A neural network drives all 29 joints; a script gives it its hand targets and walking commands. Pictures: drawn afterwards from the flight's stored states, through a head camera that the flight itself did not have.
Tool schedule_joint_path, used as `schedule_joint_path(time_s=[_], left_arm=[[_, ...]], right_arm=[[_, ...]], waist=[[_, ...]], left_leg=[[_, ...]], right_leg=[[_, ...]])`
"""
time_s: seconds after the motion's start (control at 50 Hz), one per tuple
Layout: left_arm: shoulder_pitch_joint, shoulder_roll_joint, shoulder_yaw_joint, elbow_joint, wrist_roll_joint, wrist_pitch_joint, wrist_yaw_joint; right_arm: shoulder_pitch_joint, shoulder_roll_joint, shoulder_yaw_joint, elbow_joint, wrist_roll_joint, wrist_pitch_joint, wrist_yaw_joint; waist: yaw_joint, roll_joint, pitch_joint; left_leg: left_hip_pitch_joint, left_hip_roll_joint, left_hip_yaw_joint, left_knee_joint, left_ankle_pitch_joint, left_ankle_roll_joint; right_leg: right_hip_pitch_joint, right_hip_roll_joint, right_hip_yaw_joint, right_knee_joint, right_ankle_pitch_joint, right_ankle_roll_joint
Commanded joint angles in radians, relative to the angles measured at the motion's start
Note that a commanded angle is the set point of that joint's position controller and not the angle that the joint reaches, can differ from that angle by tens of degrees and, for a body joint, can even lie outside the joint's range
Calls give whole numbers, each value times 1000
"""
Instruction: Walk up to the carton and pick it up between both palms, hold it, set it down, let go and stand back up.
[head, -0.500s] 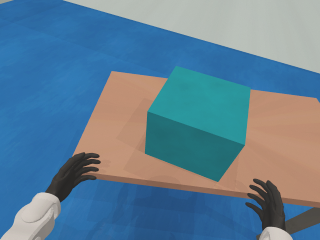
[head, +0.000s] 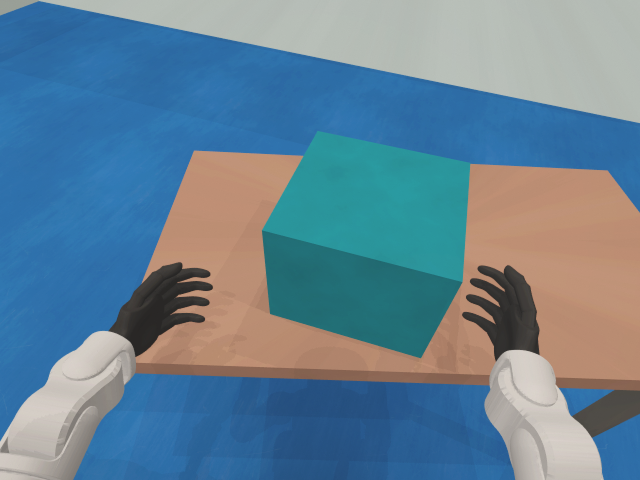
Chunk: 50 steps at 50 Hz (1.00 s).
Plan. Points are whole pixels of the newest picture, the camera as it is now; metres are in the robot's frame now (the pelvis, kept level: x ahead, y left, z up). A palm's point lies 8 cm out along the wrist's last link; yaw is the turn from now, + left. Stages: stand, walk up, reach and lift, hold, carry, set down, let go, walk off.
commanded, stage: reach and lift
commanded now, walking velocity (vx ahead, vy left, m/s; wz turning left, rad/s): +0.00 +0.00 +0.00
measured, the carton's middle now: (367, 240) +0.45 -0.03 +0.03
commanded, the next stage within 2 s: none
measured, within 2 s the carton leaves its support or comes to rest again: neither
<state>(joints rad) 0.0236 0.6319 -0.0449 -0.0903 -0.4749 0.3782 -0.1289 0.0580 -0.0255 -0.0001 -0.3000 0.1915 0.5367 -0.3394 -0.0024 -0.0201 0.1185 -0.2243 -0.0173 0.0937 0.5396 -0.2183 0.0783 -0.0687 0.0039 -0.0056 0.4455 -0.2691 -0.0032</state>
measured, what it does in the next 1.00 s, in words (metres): stands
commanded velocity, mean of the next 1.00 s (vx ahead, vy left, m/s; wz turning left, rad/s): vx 0.00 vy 0.00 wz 0.00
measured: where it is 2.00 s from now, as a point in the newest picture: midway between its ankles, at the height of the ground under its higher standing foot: outside the picture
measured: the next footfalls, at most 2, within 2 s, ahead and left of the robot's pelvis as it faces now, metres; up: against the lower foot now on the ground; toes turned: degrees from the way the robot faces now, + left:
none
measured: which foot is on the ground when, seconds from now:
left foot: down 0.00-1.00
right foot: down 0.00-1.00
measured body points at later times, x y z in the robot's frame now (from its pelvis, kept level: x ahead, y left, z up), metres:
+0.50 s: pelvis +0.02 -0.01 +0.00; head +0.04 +0.01 +0.45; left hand +0.36 +0.21 +0.11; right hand +0.32 -0.19 +0.12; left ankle +0.06 +0.04 -0.73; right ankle -0.01 -0.16 -0.73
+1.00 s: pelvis +0.02 -0.01 +0.00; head +0.04 +0.00 +0.45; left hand +0.44 +0.21 +0.15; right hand +0.37 -0.20 +0.14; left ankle +0.06 +0.04 -0.73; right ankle -0.01 -0.16 -0.73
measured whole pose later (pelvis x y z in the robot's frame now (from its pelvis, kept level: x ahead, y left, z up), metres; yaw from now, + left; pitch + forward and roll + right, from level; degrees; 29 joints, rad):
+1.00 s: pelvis +0.02 -0.01 +0.00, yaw +0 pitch -4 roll -2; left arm -0.61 0.63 0.03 0.42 -0.43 0.50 -0.17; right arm -0.48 -0.05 -0.01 0.08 0.25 0.56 -0.37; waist -0.13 -0.02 0.12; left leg -0.22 -0.02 0.09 0.51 -0.22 0.08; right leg -0.07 0.00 -0.01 0.42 -0.27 0.02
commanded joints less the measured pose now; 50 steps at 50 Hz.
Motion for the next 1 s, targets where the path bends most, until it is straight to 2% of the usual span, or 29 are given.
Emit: schedule_joint_path(time_s=[0.0, 0.02, 0.06, 0.12, 0.14, 0.2, 0.22, 0.24, 0.26, 0.28, 0.3, 0.36, 0.42, 0.52, 0.6, 0.62, 0.66, 0.68, 0.7, 0.74, 0.78, 0.8, 0.82, 0.84, 0.86, 0.88, 0.9, 0.96, 0.98], left_arm=[[-454, 220, 172, -118, 1, -6, -15], [-461, 232, 193, -99, 19, -8, -21], [-440, 210, 200, -129, 32, 24, -25], [-475, 215, 229, -126, 35, 47, -26], [-512, 224, 236, -127, 33, 54, -31], [-580, 218, 199, -119, 23, 54, -28], [-546, 218, 199, -98, 18, 61, -33], [-608, 240, 225, -138, 28, 59, -32], [-611, 225, 202, -82, 17, 68, -39], [-651, 223, 204, -91, 18, 71, -41], [-582, 230, 227, -70, 24, 77, -44], [-727, 251, 213, -96, 45, 77, -33], [-732, 239, 235, -44, 51, 90, -34], [-803, 239, 243, 30, 55, 107, -43], [-914, 236, 217, 80, 57, 105, -45], [-872, 245, 220, 99, 58, 106, -48], [-994, 267, 226, 149, 61, 105, -45], [-928, 254, 240, 106, 68, 97, -40], [-1018, 249, 211, 148, 59, 88, -37], [-1115, 267, 202, 157, 55, 75, -28], [-1092, 270, 208, 188, 65, 67, -25], [-1128, 260, 172, 236, 33, 65, -28], [-1122, 254, 169, 289, 54, 67, -31], [-1140, 261, 179, 334, 72, 69, -33], [-1151, 250, 171, 307, 75, 73, -31], [-1187, 261, 160, 391, 59, 71, -37], [-1187, 246, 153, 333, 58, 50, -34], [-1314, 262, 150, 387, 81, 35, -26], [-1286, 262, 145, 429, 75, 25, -25]], right_arm=[[-302, -99, -123, -111, 79, -18, -33], [-269, -97, -127, -85, 63, -8, -37], [-281, -107, -106, -132, 95, -13, -43], [-338, -125, -98, -134, 91, -14, -44], [-346, -132, -116, -144, 74, -10, -43], [-407, -163, -136, -136, 73, -7, -38], [-374, -141, -119, -135, 75, -13, -43], [-408, -154, -122, -140, 83, -18, -41], [-424, -163, -129, -132, 84, -16, -40], [-461, -163, -127, -117, 88, -16, -44], [-395, -132, -103, -105, 91, -6, -50], [-503, -173, -146, -59, 94, 0, -40], [-525, -167, -125, -33, 105, -9, -38], [-596, -180, -138, -24, 112, -11, -51], [-694, -197, -156, 59, 108, -15, -43], [-653, -177, -139, 54, 118, -8, -50], [-765, -216, -161, 79, 107, -16, -46], [-712, -192, -162, 62, 108, -25, -48], [-777, -202, -190, 124, 84, -32, -41], [-857, -209, -185, 133, 99, -35, -33], [-838, -213, -176, 130, 94, -48, -28], [-892, -212, -179, 160, 98, -46, -32], [-875, -204, -171, 207, 90, -45, -35], [-883, -188, -160, 234, 107, -43, -33], [-896, -202, -163, 219, 113, -50, -27], [-949, -197, -165, 254, 102, -46, -31], [-931, -185, -154, 238, 103, -54, -31], [-1044, -214, -178, 296, 91, -70, -23], [-1011, -200, -172, 312, 112, -71, -22]], waist=[[-53, 193, -295], [-51, 176, -287], [-49, 173, -327], [-36, 174, -338], [-46, 148, -321], [-78, 151, -373], [-74, 159, -367], [-69, 158, -414], [-79, 140, -380], [-85, 161, -396], [-74, 131, -379], [-84, 198, -414], [-80, 165, -422], [-98, 123, -471], [-122, 132, -452], [-117, 131, -470], [-123, 125, -488], [-122, 133, -519], [-133, 165, -494], [-144, 161, -547], [-131, 139, -571], [-151, 139, -559], [-161, 146, -534], [-150, 147, -526], [-162, 146, -549], [-169, 128, -517], [-173, 132, -592], [-176, 179, -581], [-180, 168, -587]], left_leg=[[208, 190, -190, -268, -88, -101], [223, 188, -198, -272, -98, -99], [264, 177, -173, -242, 47, -102], [284, 160, -151, -221, 122, -105], [286, 155, -142, -217, 107, -105], [316, 155, -144, -219, 97, -101], [305, 148, -134, -202, 171, -103], [325, 142, -129, -192, 194, -104], [322, 144, -131, -204, 194, -102], [333, 142, -131, -199, 184, -101], [328, 141, -129, -191, 237, -94], [353, 144, -133, -192, 209, -118], [357, 134, -120, -174, 306, -108], [335, 100, -96, -166, 330, -86], [351, 116, -110, -175, 307, -91], [363, 111, -104, -159, 346, -91], [329, 105, -108, -168, 281, -83], [351, 104, -104, -154, 347, -93], [356, 118, -121, -162, 304, -101], [366, 119, -127, -150, 285, -107], [367, 117, -126, -144, 343, -104], [357, 111, -121, -130, 364, -95], [366, 109, -127, -139, 323, -94], [351, 111, -129, -145, 310, -96], [370, 110, -132, -139, 333, -99], [329, 98, -119, -142, 299, -83], [362, 108, -129, -130, 342, -90], [358, 115, -144, -128, 327, -113], [377, 113, -145, -132, 315, -105]], right_leg=[[-69, -48, 82, -111, 100, -44], [-55, -48, 81, -116, 88, -39], [-52, -39, 85, -121, 172, -36], [-72, -38, 73, -127, 184, -36], [-86, -36, 71, -137, 166, -41], [-104, -32, 58, -138, 163, -41], [-68, -37, 63, -132, 243, -38], [-71, -33, 62, -131, 248, -35], [-77, -33, 60, -140, 238, -39], [-88, -39, 60, -141, 232, -40], [-56, -35, 59, -139, 286, -38], [-101, -27, 55, -137, 217, -41], [-71, -18, 58, -138, 304, -43], [-23, -14, 53, -136, 392, -31], [-70, -14, 36, -143, 343, -32], [-58, -11, 43, -145, 398, -29], [-63, -5, 45, -137, 343, -30], [-40, -4, 40, -131, 412, -28], [-84, -6, 29, -132, 321, -30], [-125, -2, 29, -133, 303, -35], [-104, 0, 28, -121, 368, -24], [-103, -2, 24, -120, 376, -26], [-109, -5, 29, -133, 377, -24], [-96, -2, 27, -132, 364, -22], [-101, 3, 23, -131, 397, -30], [-106, -4, 21, -133, 384, -23], [-94, -1, 18, -127, 417, -24], [-158, 6, 10, -116, 345, -26], [-142, 4, 8, -125, 363, -23]])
